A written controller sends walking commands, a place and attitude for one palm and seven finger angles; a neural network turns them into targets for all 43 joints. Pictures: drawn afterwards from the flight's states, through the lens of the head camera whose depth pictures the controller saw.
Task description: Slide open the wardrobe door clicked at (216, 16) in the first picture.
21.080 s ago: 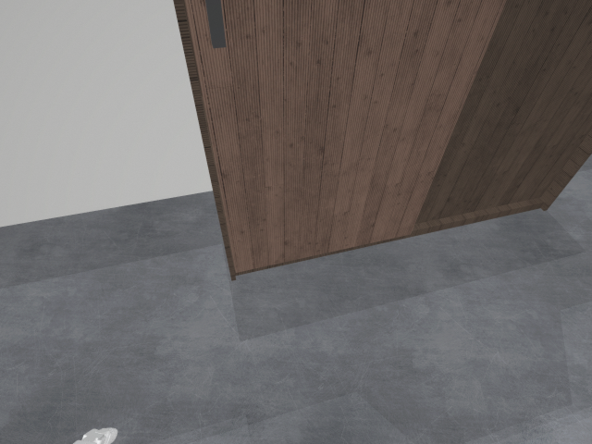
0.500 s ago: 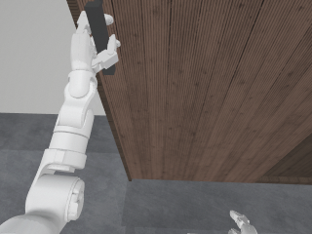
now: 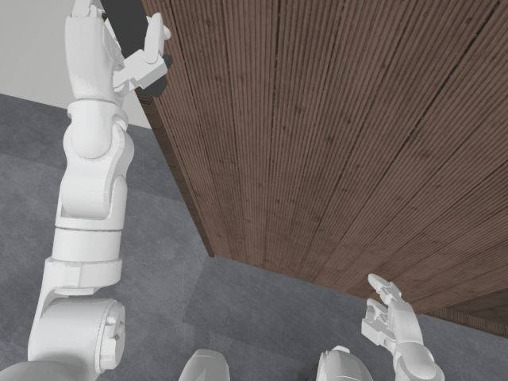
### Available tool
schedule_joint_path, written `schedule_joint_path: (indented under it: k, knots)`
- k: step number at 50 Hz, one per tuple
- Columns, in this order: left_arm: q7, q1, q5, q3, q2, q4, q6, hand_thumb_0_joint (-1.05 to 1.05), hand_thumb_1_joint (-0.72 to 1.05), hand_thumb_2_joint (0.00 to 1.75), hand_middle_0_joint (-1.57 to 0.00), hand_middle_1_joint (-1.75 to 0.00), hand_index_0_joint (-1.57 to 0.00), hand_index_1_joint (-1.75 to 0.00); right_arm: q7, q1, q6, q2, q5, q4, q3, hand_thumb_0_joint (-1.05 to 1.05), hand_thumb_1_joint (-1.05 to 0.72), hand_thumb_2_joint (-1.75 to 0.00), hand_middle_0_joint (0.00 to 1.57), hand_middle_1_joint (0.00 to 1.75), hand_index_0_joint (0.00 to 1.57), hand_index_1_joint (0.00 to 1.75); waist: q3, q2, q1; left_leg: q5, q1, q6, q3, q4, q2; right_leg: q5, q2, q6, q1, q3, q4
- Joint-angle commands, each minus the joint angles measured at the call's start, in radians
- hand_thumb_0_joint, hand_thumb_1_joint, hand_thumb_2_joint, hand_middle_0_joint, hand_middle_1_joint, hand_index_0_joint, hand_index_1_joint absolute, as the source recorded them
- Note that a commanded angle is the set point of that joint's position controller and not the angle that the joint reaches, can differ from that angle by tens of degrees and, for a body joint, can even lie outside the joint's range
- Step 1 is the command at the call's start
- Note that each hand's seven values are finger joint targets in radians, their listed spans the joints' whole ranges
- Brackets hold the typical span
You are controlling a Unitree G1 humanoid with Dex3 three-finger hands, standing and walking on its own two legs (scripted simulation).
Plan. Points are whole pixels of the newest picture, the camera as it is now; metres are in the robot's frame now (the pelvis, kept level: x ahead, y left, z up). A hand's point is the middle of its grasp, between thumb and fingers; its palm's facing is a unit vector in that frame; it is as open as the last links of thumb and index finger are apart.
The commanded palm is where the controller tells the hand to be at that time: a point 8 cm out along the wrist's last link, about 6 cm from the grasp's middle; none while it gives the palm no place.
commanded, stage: step sideways, sliding the door along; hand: left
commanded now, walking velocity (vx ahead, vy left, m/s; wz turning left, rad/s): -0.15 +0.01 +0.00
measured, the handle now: (141, 20) +0.43 +0.24 +0.25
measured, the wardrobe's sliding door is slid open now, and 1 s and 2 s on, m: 0.01 0.19 0.39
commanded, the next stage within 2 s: none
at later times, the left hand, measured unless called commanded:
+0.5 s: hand (218, 65) +0.40 +0.14 +0.24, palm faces +0.41 -0.91 -0.06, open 7.2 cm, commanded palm +0.36 +0.09 +0.23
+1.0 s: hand (317, 95) +0.38 +0.03 +0.23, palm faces +0.13 -0.99 -0.05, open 7.8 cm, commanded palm +0.36 +0.03 +0.22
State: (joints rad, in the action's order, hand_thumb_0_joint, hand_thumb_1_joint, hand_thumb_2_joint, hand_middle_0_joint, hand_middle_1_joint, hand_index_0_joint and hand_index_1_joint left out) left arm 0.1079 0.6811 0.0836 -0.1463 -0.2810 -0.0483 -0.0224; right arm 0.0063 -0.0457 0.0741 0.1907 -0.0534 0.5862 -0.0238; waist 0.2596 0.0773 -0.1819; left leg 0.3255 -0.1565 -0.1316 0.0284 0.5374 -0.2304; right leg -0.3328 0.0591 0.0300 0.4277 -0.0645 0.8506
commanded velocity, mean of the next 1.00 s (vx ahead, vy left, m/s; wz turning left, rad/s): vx -0.25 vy -0.14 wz -0.17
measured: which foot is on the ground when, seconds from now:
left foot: down 0.00-0.06, up 0.08-0.20, down 0.22-1.00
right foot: up 0.00-0.04, down 0.06-0.22, up 0.24-0.48, down 0.50-0.72, up 0.74-1.00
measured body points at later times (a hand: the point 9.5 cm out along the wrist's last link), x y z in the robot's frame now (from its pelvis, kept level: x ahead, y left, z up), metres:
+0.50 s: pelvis +0.09 -0.06 +0.00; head +0.17 -0.05 +0.44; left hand +0.37 +0.19 +0.24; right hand +0.33 -0.20 -0.10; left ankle +0.00 +0.08 -0.73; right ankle +0.11 -0.18 -0.72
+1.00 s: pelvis +0.08 -0.09 +0.01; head +0.16 -0.08 +0.46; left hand +0.37 +0.09 +0.24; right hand +0.32 -0.25 -0.07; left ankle +0.06 +0.07 -0.73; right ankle +0.13 -0.22 -0.66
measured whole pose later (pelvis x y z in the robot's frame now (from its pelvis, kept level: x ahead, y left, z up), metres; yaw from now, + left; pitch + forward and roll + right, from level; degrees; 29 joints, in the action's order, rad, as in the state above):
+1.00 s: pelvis +0.08 -0.09 +0.01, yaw -1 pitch -3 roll -3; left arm 0.13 0.16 0.00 0.06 -0.13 0.47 0.10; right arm -0.05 -0.07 0.12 0.13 0.00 0.52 0.01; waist 0.23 0.05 -0.13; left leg 0.25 -0.11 -0.10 -0.16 0.44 -0.23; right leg -0.37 0.01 0.04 0.47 -0.09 0.96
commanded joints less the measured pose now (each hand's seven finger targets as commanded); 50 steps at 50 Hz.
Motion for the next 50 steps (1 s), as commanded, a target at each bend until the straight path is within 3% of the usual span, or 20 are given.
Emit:
schedule_joint_path:
  k: [1, 2, 4, 5, 7, 9, 11, 12, 15, 22, 26, 27, 28, 29, 32, 34, 36, 37, 43, 50]
  knots:
    - [-0.077, 0.449, -0.01, 0.264, 0.079, 0.414, 0.131, 0.0, 0.9, 0.9, -0.45, -1.4, -0.45, -1.4, 0.022, 0.024, 0.087, 0.126, -0.014, -0.136, -0.029, 0.0, -0.9, -0.9, 0.2, 0.3, 0.2, 0.3, -0.514, 0.188, 0.208, -0.627, 0.192, 0.154, -0.144, 0.137, -0.002, 0.322, -0.051, 0.014, -0.268, -0.088, -0.333]
    - [-0.076, 0.424, -0.023, 0.254, 0.055, 0.431, 0.133, 0.0, 0.9, 0.9, -0.45, -1.4, -0.45, -1.4, 0.025, 0.033, 0.097, 0.105, -0.017, -0.139, -0.021, 0.0, -0.9, -0.9, 0.2, 0.3, 0.2, 0.3, -0.521, 0.051, 0.208, -0.516, 0.108, 0.129, -0.152, 0.221, 0.061, 0.641, 0.008, 0.008, -0.349, -0.036, -0.388]
    - [-0.067, 0.344, -0.039, 0.201, -0.03, 0.467, 0.126, 0.0, 0.9, 0.9, -0.45, -1.4, -0.45, -1.4, 0.041, 0.04, 0.105, 0.078, -0.005, -0.121, -0.014, 0.0, -0.9, -0.9, 0.2, 0.3, 0.2, 0.3, -0.539, -0.249, 0.186, 0.182, -0.205, 0.08, -0.122, 0.424, 0.223, 1.27, 0.243, -0.1, -0.509, 0.232, -0.328]
    - [-0.069, 0.302, -0.037, 0.193, -0.035, 0.539, 0.13, 0.0, 0.9, 0.9, -0.45, -1.4, -0.45, -1.4, 0.046, 0.024, 0.104, 0.079, -0.003, -0.115, -0.018, 0.0, -0.9, -0.9, 0.2, 0.3, 0.2, 0.3, -0.575, -0.368, 0.163, 0.314, -0.248, 0.099, -0.073, 0.509, 0.223, 1.325, 0.273, -0.123, -0.545, 0.263, -0.293]
    - [-0.05, 0.31, -0.025, 0.221, 0.015, 0.68, 0.144, 0.0, 0.9, 0.9, -0.45, -1.4, -0.45, -1.4, 0.053, 0.044, 0.119, 0.074, -0.002, -0.104, -0.002, 0.0, -0.9, -0.9, 0.2, 0.3, 0.2, 0.3, -0.623, -0.336, 0.188, 0.268, -0.262, 0.117, -0.044, 0.305, 0.204, 1.347, 0.278, -0.143, -0.613, 0.205, -0.201]
    - [-0.041, 0.298, -0.021, 0.272, 0.079, 0.704, 0.173, 0.0, 0.9, 0.9, -0.45, -1.4, -0.45, -1.4, 0.053, 0.032, 0.117, 0.091, 0.005, -0.089, -0.011, 0.0, -0.9, -0.9, 0.2, 0.3, 0.2, 0.3, -0.659, -0.275, 0.218, -0.277, 0.028, 0.128, -0.1, -0.053, 0.134, 1.104, 0.175, -0.06, -0.437, 0.074, -0.078]
    - [-0.057, 0.24, -0.014, 0.365, 0.162, 0.707, 0.199, 0.0, 0.9, 0.9, -0.45, -1.4, -0.45, -1.4, 0.018, 0.044, 0.1, 0.151, -0.001, -0.152, -0.057, 0.0, -0.9, -0.9, 0.2, 0.3, 0.2, 0.3, -0.711, 0.072, 0.182, -1.203, 0.463, 0.263, 0.118, -0.035, -0.203, -0.081, 0.028, 0.008, 0.031, 0.049, 0.119]
    - [-0.062, 0.298, -0.031, 0.382, 0.207, 0.742, 0.215, 0.0, 0.9, 0.9, -0.45, -1.4, -0.45, -1.4, -0.005, 0.035, 0.108, 0.136, 0.003, -0.168, -0.06, 0.0, -0.9, -0.9, 0.2, 0.3, 0.2, 0.3, -0.695, 0.101, 0.187, -1.244, 0.481, 0.286, 0.074, 0.008, -0.197, -0.228, 0.002, -0.009, 0.077, 0.064, 0.183]
    - [-0.058, 0.264, -0.043, 0.426, 0.233, 0.725, 0.205, 0.0, 0.9, 0.9, -0.45, -1.4, -0.45, -1.4, -0.026, -0.004, 0.144, 0.124, -0.003, -0.156, -0.053, 0.0, -0.9, -0.9, 0.2, 0.3, 0.2, 0.3, -0.598, 0.181, 0.211, -1.186, 0.487, 0.245, -0.051, 0.015, -0.106, -0.112, -0.016, -0.015, 0.13, 0.014, 0.149]
    - [-0.074, 0.086, -0.043, 0.508, 0.273, 0.821, 0.182, 0.0, 0.9, 0.9, -0.45, -1.4, -0.45, -1.4, -0.03, -0.009, 0.171, 0.089, 0.015, -0.209, -0.006, 0.0, -0.9, -0.9, 0.2, 0.3, 0.2, 0.3, -0.516, 0.176, 0.211, -1.097, 0.428, 0.21, -0.158, 0.075, -0.085, 0.09, -0.037, 0.009, 0.004, -0.035, -0.132]
    - [-0.076, 0.004, -0.056, 0.462, 0.213, 0.883, 0.2, 0.0, 0.9, 0.9, -0.45, -1.4, -0.45, -1.4, -0.029, 0.01, 0.175, 0.087, 0.011, -0.207, 0.007, 0.0, -0.9, -0.9, 0.2, 0.3, 0.2, 0.3, -0.511, -0.003, 0.201, -0.938, 0.248, 0.176, -0.168, 0.28, -0.058, 0.544, -0.011, 0.021, -0.193, -0.023, -0.309]
    - [-0.07, -0.035, -0.063, 0.443, 0.194, 0.871, 0.212, 0.0, 0.9, 0.9, -0.45, -1.4, -0.45, -1.4, -0.031, 0.011, 0.165, 0.085, 0.004, -0.206, 0.002, 0.0, -0.9, -0.9, 0.2, 0.3, 0.2, 0.3, -0.539, -0.195, 0.186, -0.733, 0.128, 0.148, -0.161, 0.413, 0.0, 0.972, 0.074, -0.024, -0.286, 0.077, -0.326]
    - [-0.061, -0.076, -0.073, 0.421, 0.171, 0.878, 0.218, 0.0, 0.9, 0.9, -0.45, -1.4, -0.45, -1.4, -0.026, 0.037, 0.152, 0.089, 0.011, -0.204, -0.006, 0.0, -0.9, -0.9, 0.2, 0.3, 0.2, 0.3, -0.56, -0.379, 0.162, -0.106, -0.125, 0.106, -0.157, 0.534, 0.138, 1.505, 0.19, -0.133, -0.475, 0.282, -0.278]
    - [-0.051, -0.119, -0.069, 0.425, 0.17, 0.92, 0.224, 0.0, 0.9, 0.9, -0.45, -1.4, -0.45, -1.4, -0.021, 0.039, 0.151, 0.07, 0.014, -0.206, -0.007, 0.0, -0.9, -0.9, 0.2, 0.3, 0.2, 0.3, -0.531, -0.416, 0.142, 0.332, -0.285, 0.1, -0.077, 0.559, 0.201, 1.715, 0.265, -0.169, -0.54, 0.379, -0.268]
    - [-0.046, -0.139, -0.06, 0.456, 0.198, 1.054, 0.264, 0.0, 0.9, 0.9, -0.45, -1.4, -0.45, -1.4, -0.037, 0.013, 0.142, 0.045, 0.022, -0.179, 0.018, 0.0, -0.9, -0.9, 0.2, 0.3, 0.2, 0.3, -0.563, -0.268, 0.192, 0.217, -0.249, 0.102, -0.02, 0.228, 0.163, 1.482, 0.248, -0.176, -0.568, 0.295, -0.196]
    - [-0.058, -0.173, -0.068, 0.457, 0.184, 1.049, 0.301, 0.0, 0.9, 0.9, -0.45, -1.4, -0.45, -1.4, -0.041, 0.017, 0.112, 0.061, 0.035, -0.173, -0.004, 0.0, -0.9, -0.9, 0.2, 0.3, 0.2, 0.3, -0.611, -0.233, 0.21, -0.276, 0.093, 0.101, -0.083, -0.035, 0.097, 1.137, 0.134, -0.107, -0.336, 0.151, -0.107]
    - [-0.079, -0.254, -0.062, 0.498, 0.199, 1.015, 0.321, 0.0, 0.9, 0.9, -0.45, -1.4, -0.45, -1.4, -0.061, 0.041, 0.095, 0.131, 0.023, -0.235, -0.043, 0.0, -0.9, -0.9, 0.2, 0.3, 0.2, 0.3, -0.678, 0.106, 0.164, -1.314, 0.484, 0.264, 0.139, -0.052, -0.277, -0.153, -0.014, -0.02, 0.094, 0.085, 0.214]
    - [-0.08, -0.226, -0.079, 0.494, 0.228, 0.933, 0.308, 0.0, 0.9, 0.9, -0.45, -1.4, -0.45, -1.4, -0.074, 0.047, 0.086, 0.15, 0.026, -0.237, -0.052, 0.0, -0.9, -0.9, 0.2, 0.3, 0.2, 0.3, -0.583, 0.093, 0.17, -1.341, 0.434, 0.29, 0.092, -0.049, -0.258, -0.303, -0.059, -0.021, 0.17, 0.087, 0.31]
    - [-0.067, -0.156, -0.107, 0.394, 0.172, 0.842, 0.276, 0.0, 0.9, 0.9, -0.45, -1.4, -0.45, -1.4, -0.064, 0.037, 0.096, 0.107, 0.039, -0.205, -0.039, 0.0, -0.9, -0.9, 0.2, 0.3, 0.2, 0.3, -0.485, 0.165, 0.187, -1.094, 0.375, 0.223, -0.115, -0.094, -0.189, -0.083, -0.035, 0.0, 0.193, 0.0, 0.256]
    - [-0.061, -0.131, -0.064, 0.372, 0.168, 0.801, 0.232, 0.0, 0.9, 0.9, -0.45, -1.4, -0.45, -1.4, -0.039, 0.078, 0.106, 0.086, 0.039, -0.215, -0.009, 0.0, -0.9, -0.9, 0.2, 0.3, 0.2, 0.3, -0.453, 0.195, 0.183, -0.871, 0.249, 0.221, -0.148, -0.119, -0.228, -0.016, -0.043, 0.007, -0.035, -0.007, -0.031]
